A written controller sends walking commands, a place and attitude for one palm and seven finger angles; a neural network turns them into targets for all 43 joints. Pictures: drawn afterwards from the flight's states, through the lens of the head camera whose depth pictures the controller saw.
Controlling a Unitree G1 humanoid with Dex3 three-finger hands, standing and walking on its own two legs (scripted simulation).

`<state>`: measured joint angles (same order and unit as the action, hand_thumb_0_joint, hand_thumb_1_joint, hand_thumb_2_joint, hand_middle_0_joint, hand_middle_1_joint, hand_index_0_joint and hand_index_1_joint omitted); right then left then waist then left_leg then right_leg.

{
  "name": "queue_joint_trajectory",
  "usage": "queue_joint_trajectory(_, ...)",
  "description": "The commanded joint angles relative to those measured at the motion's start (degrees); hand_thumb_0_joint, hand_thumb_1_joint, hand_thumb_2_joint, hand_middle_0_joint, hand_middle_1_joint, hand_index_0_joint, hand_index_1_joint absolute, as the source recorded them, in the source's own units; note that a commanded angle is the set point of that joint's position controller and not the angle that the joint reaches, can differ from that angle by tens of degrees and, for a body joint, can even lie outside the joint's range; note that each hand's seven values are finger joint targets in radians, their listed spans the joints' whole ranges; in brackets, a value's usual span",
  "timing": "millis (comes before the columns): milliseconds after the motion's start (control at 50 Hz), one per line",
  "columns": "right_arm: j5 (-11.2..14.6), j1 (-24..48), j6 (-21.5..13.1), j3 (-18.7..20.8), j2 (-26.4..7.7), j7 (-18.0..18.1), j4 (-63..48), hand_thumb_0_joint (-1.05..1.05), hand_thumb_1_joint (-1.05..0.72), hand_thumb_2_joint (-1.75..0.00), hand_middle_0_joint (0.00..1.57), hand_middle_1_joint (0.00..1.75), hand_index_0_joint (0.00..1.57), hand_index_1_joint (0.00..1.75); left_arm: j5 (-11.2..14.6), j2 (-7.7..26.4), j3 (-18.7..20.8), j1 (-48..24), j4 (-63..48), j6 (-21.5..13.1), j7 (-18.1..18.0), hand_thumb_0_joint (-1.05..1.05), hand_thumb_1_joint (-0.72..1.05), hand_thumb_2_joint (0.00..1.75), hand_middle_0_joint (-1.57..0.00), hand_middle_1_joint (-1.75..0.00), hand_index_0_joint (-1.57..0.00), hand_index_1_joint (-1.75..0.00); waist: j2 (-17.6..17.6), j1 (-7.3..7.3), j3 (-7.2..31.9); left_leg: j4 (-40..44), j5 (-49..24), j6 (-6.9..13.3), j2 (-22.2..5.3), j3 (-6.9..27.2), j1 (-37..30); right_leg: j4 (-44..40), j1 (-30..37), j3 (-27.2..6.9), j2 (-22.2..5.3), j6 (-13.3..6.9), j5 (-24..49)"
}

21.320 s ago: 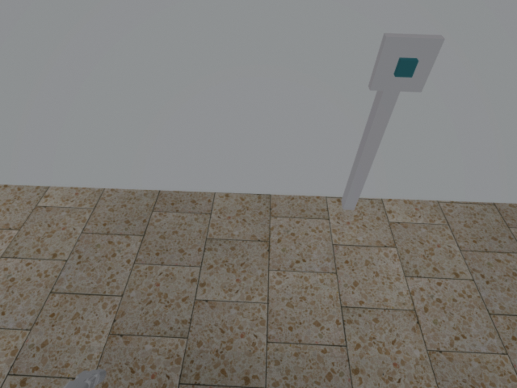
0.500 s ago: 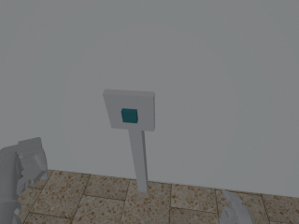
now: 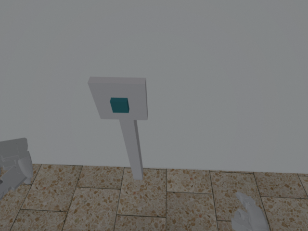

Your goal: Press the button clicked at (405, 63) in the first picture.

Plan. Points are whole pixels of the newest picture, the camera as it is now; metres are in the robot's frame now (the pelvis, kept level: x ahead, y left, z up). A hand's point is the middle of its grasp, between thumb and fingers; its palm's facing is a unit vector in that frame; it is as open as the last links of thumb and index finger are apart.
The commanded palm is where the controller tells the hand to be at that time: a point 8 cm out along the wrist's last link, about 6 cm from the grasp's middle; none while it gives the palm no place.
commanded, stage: step back with the hand held close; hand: left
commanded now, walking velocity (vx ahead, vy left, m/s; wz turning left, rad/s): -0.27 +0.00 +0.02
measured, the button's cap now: (120, 104) +0.50 +0.15 +0.01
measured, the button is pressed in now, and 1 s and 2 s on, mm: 0 0 0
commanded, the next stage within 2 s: stop stepping back and stand still in 0.70 s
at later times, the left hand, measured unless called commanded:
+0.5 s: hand out of the picture +0.12 +0.29 +0.17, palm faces +0.40 -0.77 -0.50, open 3.1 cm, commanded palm +0.05 +0.32 +0.18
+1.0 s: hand out of the picture -0.01 +0.30 +0.15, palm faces +0.53 -0.78 -0.33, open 3.1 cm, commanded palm -0.07 +0.32 +0.18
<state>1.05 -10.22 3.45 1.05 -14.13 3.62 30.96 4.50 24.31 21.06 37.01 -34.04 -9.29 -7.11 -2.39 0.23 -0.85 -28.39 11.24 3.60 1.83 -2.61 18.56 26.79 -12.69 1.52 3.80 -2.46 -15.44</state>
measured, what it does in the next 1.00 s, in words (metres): walks backwards: right foot, then left foot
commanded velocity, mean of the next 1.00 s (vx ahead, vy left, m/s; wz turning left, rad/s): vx -0.22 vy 0.02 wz -0.01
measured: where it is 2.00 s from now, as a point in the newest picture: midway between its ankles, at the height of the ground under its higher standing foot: outside the picture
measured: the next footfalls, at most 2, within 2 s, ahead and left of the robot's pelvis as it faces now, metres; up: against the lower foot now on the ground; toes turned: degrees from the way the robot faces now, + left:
right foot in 0.58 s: -0.22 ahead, -0.08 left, +0.00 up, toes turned +2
left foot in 1.00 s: -0.14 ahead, +0.15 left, +0.00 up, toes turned +5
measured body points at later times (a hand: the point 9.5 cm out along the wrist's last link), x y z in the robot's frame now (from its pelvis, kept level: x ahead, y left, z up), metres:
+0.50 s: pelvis -0.07 +0.03 -0.01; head -0.04 +0.05 +0.44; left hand +0.09 +0.33 +0.19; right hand +0.11 -0.19 -0.09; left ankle +0.04 +0.08 -0.74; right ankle -0.17 -0.10 -0.72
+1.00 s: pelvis -0.18 +0.03 -0.01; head -0.23 +0.04 +0.44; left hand -0.05 +0.34 +0.17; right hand -0.04 -0.24 -0.09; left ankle -0.17 +0.15 -0.74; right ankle -0.26 -0.08 -0.74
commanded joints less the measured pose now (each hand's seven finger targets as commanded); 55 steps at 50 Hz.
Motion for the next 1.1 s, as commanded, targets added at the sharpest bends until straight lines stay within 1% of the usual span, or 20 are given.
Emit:
queue_joint_trajectory(0,0.4,5.51,-2.44,2.21,-6.08,0.67,-9.41,0.0,-0.9,-0.9,0.2,0.3,0.2,0.3,0.3,7.01,6.96,2.42,-7.32,-2.56,-1.53,0.0,0.9,0.9,-1.3,-1.5,-1.3,-1.5,1.78,-0.28,9.89,1.29,-17.37,0.12,-7.59,7.69,-4.75,-1.48,1.75,-5.91,-7.87,4.3,21.76)
queue_joint_trajectory(200,-0.62,4.56,-4.63,1.54,-6.98,1.33,-9.43,0.0,-0.9,-0.9,0.2,0.3,0.2,0.3,-1.55,8.34,5.41,-2.55,-12.83,-4.82,-2.82,0.0,0.9,0.9,-1.3,-1.5,-1.3,-1.5,-1.21,0.64,2.63,4.49,12.98,0.21,-7.16,12.17,3.42,-7.78,-6.27,-8.53,-8.13,0.79,-9.76)
queue_joint_trajectory(300,-1.67,4.76,-6.49,1.53,-7.25,2.04,-9.83,0.0,-0.9,-0.9,0.2,0.3,0.2,0.3,-3.35,8.65,8.1,-3.47,-14.08,-5.71,-3.0,0.0,0.9,0.9,-1.3,-1.5,-1.3,-1.5,-10.17,-0.74,4.25,21.27,29.99,3.01,-14.68,22.3,21.92,12.02,12.08,-2.62,0.14,2.1,-2.53)
queue_joint_trajectory(460,-2.29,4.0,-8.8,2.24,-6.92,0.28,-7.47,0.0,-0.9,-0.9,0.2,0.3,0.2,0.3,-1.6,7.74,7.51,0.61,-12.6,-6.58,-1.3,0.0,0.9,0.9,-1.3,-1.5,-1.3,-1.5,-3.36,-0.44,8.34,18.83,14.33,-0.33,-13.51,19.26,7.14,4.01,4.82,-2.52,0.93,0.87,-6.83)
queue_joint_trajectory(540,-2.24,3.31,-9.18,2.22,-6.57,-0.66,-4.6,0.0,-0.9,-0.9,0.2,0.3,0.2,0.3,-0.5,9.04,7.31,-1.05,-16.46,-8.33,-0.75,0.0,0.9,0.9,-1.3,-1.5,-1.3,-1.5,-4.87,-1.31,17.21,14.51,-12.76,-4.48,-12.68,16.13,-12.16,-2.17,-0.4,-2.06,1.6,0.72,-8.05)
queue_joint_trajectory(580,-2.23,2.88,-9.06,2.08,-5.81,-1.44,-3.87,0.0,-0.9,-0.9,0.2,0.3,0.2,0.3,-0.14,9.96,8.09,-0.44,-18.62,-8.72,-0.78,0.0,0.9,0.9,-1.3,-1.5,-1.3,-1.5,-7.45,-1.58,23.12,8.7,-33.87,-4.02,-12.22,13.07,-22.61,-2.74,-2.75,-2.33,1.09,1.75,-5.72)
queue_joint_trajectory(640,-1.94,3.44,-8.81,2.35,-5.31,-2.27,-4.9,0.0,-0.9,-0.9,0.2,0.3,0.2,0.3,0.87,12.71,11.73,0.76,-21.07,-8.94,-0.47,0.0,0.9,0.9,-1.3,-1.5,-1.3,-1.5,-7.32,-1.4,28.5,6.07,-40.71,-1.22,-12.73,11.6,-29.61,0.41,-4.89,-1.77,1.15,3.49,-6.89)
queue_joint_trajectory(660,-1.81,3.8,-8.67,2.27,-5.3,-2.47,-5.58,0.0,-0.9,-0.9,0.2,0.3,0.2,0.3,1.44,14.2,14.1,3.24,-20.68,-8.63,-0.57,0.0,0.9,0.9,-1.3,-1.5,-1.3,-1.5,-6.86,-1.85,29.76,5.22,-41.12,-0.89,-12.8,11.06,-29.07,-0.28,-3.6,-1.62,0.67,3.8,-5.03)
queue_joint_trajectory(700,-0.37,6.49,-7.77,2.06,-4.77,-2.48,-7.92,0.0,-0.9,-0.9,0.2,0.3,0.2,0.3,2.68,13.87,15.55,6.28,-19.0,-8.18,-0.16,0.0,0.9,0.9,-1.3,-1.5,-1.3,-1.5,-0.34,-1.9,26.21,2.92,-21.55,0.07,-10.99,8.48,-21.21,-2.36,-2.89,-2.14,-2.34,4.26,1.51)
queue_joint_trajectory(720,0.25,7.59,-7.14,1.88,-4.64,-2.04,-8.55,0.0,-0.9,-0.9,0.2,0.3,0.2,0.3,3.11,14.11,16.55,7.81,-17.25,-8.22,-0.15,0.0,0.9,0.9,-1.3,-1.5,-1.3,-1.5,3.39,-1.5,21.86,-0.46,-6.47,-1.11,-8.21,6.31,-17.01,-6.69,-6.09,-3.86,-5.9,2.96,2.72)
queue_joint_trajectory(760,1.26,9.09,-6.14,2.05,-4.75,-0.98,-7.77,0.0,-0.9,-0.9,0.2,0.3,0.2,0.3,3.45,14.32,17.24,8.46,-12.89,-7.3,-0.72,0.0,0.9,0.9,-1.3,-1.5,-1.3,-1.5,12.09,-0.83,11.49,-19.15,4.97,-5.15,-1.57,4.87,-11.03,-17.16,-21.72,-16.33,-18.6,-2.34,-10.39)
queue_joint_trajectory(780,0.67,10.61,-5.73,2.54,-4.75,-0.81,-6.32,0.0,-0.9,-0.9,0.2,0.3,0.2,0.3,2.64,11.05,13.0,5.16,-10.36,-6.86,-0.9,0.0,0.9,0.9,-1.3,-1.5,-1.3,-1.5,10.36,-0.58,2.59,-29.44,9.05,-5.81,-1.53,7.02,-2.97,-17.43,-25.11,-19.38,-23.04,-5.19,-8.77)
queue_joint_trajectory(800,0.09,9.83,-5.19,2.59,-4.43,-0.61,-5.05,0.0,-0.9,-0.9,0.2,0.3,0.2,0.3,1.14,9.83,11.97,4.02,-7.26,-5.94,-1.22,0.0,0.9,0.9,-1.3,-1.5,-1.3,-1.5,6.91,0.21,-1.46,-34.23,9.27,-5.34,-2.48,8.44,2.57,-15.54,-24.39,-18.61,-23.03,-6.16,-4.82)
queue_joint_trajectory(840,-0.56,8.15,-4.82,1.12,-3.07,0.1,-4.88,0.0,-0.9,-0.9,0.2,0.3,0.2,0.3,-0.76,7.67,8.16,-0.78,-2.85,-3.33,-1.72,0.0,0.9,0.9,-1.3,-1.5,-1.3,-1.5,1.86,1.23,-5.05,-29.45,7.59,-4.6,-3.97,7.12,7.01,-12.97,-19.13,-12.5,-17.73,-4.98,0.14)
queue_joint_trajectory(920,-0.7,5.3,-8.08,0.72,-5.28,2.51,-3.81,0.0,-0.9,-0.9,0.2,0.3,0.2,0.3,-3.25,4.81,0.34,-12.89,2.3,-2.81,-3.09,0.0,0.9,0.9,-1.3,-1.5,-1.3,-1.5,7.43,0.62,-9.75,-10.24,7.78,-2.42,-3.79,2.59,3.55,-12.46,-11.43,-11.2,-14.73,-1.38,2.25)
queue_joint_trajectory(960,-0.61,5.82,-9.66,1.4,-6.24,2.83,-4.04,0.0,-0.9,-0.9,0.2,0.3,0.2,0.3,-3.6,7.4,0.81,-16.82,-2.93,-3.52,-3.54,0.0,0.9,0.9,-1.3,-1.5,-1.3,-1.5,11.06,-0.11,-7.92,-3.18,4.55,-1.28,-3.81,2.38,0.27,-10.24,-6.34,-11.87,-15.2,1.1,13.92)
queue_joint_trajectory(1020,-1.06,2.2,-11.12,1.29,-6.29,2.38,-6.46,0.0,-0.9,-0.9,0.2,0.3,0.2,0.3,-3.93,10.65,4.74,-14.83,-15.07,-5.7,-3.45,0.0,0.9,0.9,-1.3,-1.5,-1.3,-1.5,0.3,-0.32,4.73,0.7,-23.47,1.0,-7.37,4.62,-12.66,4.05,0.25,-5.02,-8.45,4.47,31.94)
queue_joint_trajectory(1040,-1.1,0.3,-11.36,0.49,-4.56,1.83,-6.38,0.0,-0.9,-0.9,0.2,0.3,0.2,0.3,-3.77,12.17,6.78,-11.75,-19.15,-6.34,-3.36,0.0,0.9,0.9,-1.3,-1.5,-1.3,-1.5,-7.85,-0.2,10.42,1.29,-33.63,2.06,-8.94,8.87,-17.06,9.95,-1.41,-0.48,-5.57,4.32,23.84)
queue_joint_trajectory(1060,-1.35,-0.03,-12.3,0.4,-4.07,1.06,-5.92,0.0,-0.9,-0.9,0.2,0.3,0.2,0.3,-3.15,12.93,7.53,-8.81,-20.83,-6.73,-2.92,0.0,0.9,0.9,-1.3,-1.5,-1.3,-1.5,-11.61,-0.74,12.24,4.67,-36.25,2.65,-12.52,14.54,-20.35,13.15,-6.14,0.12,-3.47,4.01,2.59)
queue_joint_trajectory(1080,-1.48,0.77,-13.23,0.57,-3.56,0.19,-5.71,0.0,-0.9,-0.9,0.2,0.3,0.2,0.3,-2.49,9.98,5.75,-7.13,-19.58,-6.49,-2.54,0.0,0.9,0.9,-1.3,-1.5,-1.3,-1.5,-10.57,-0.37,11.74,9.79,-24.74,3.22,-15.21,18.58,-16.39,16.87,-6.01,-1.5,-2.17,3.69,-12.4)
